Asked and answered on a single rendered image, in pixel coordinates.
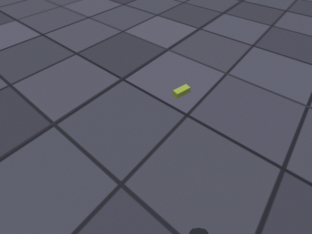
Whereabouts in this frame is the carton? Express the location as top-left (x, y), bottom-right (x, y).
top-left (173, 84), bottom-right (191, 99)

